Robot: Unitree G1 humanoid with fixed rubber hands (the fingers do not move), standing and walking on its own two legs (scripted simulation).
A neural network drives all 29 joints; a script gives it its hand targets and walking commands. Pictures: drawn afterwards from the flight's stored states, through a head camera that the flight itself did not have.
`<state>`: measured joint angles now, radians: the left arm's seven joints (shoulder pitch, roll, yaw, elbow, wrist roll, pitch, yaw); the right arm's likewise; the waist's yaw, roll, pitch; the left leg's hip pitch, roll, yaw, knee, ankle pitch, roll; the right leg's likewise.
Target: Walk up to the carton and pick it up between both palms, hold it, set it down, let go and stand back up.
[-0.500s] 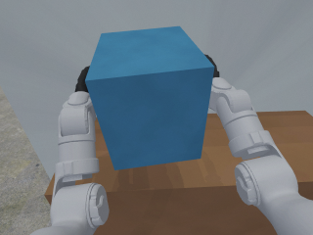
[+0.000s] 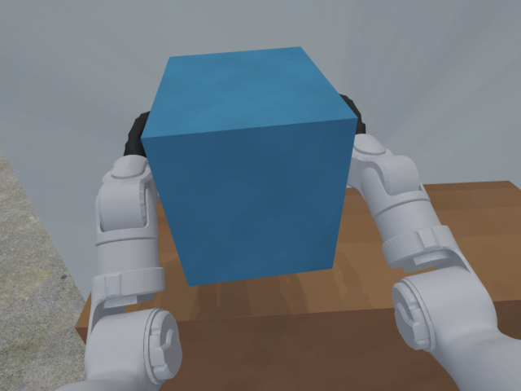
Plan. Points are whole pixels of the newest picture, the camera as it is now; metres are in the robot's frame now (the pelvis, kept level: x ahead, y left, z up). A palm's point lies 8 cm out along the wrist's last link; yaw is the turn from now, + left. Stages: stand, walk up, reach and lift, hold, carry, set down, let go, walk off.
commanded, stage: hold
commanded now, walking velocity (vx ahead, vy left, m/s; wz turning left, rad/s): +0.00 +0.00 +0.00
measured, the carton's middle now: (248, 158) +0.39 +0.01 +0.24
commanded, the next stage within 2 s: none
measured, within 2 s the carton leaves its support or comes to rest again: neither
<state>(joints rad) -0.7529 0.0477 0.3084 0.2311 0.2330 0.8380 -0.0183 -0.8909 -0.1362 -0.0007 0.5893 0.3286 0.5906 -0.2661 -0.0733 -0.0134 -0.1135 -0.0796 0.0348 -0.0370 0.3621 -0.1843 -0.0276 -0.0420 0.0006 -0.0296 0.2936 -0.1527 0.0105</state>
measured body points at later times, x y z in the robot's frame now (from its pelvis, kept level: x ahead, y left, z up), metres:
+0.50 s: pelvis +0.00 +0.00 +0.00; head -0.08 +0.01 +0.44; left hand +0.37 +0.16 +0.25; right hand +0.38 -0.15 +0.27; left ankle +0.02 +0.13 -0.75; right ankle +0.01 -0.12 -0.75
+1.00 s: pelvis +0.00 +0.00 +0.00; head -0.08 +0.02 +0.44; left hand +0.37 +0.16 +0.25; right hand +0.38 -0.15 +0.26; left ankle +0.02 +0.13 -0.75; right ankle +0.01 -0.12 -0.75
